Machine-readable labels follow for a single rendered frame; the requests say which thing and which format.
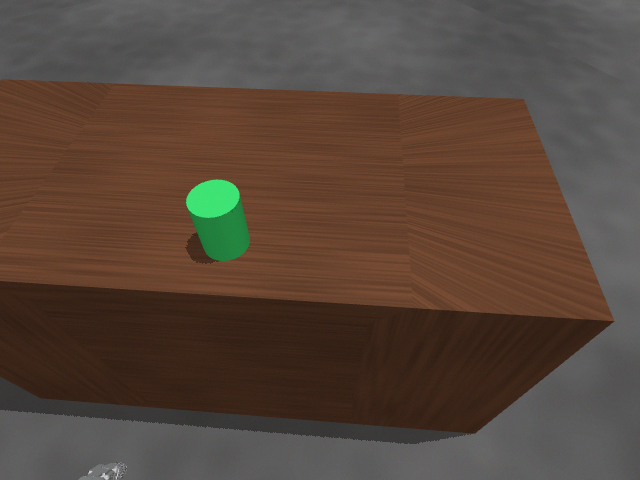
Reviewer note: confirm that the can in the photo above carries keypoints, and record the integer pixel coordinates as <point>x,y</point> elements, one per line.
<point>217,213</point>

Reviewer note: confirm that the left robot hand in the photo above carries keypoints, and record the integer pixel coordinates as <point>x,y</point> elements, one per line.
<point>111,471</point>

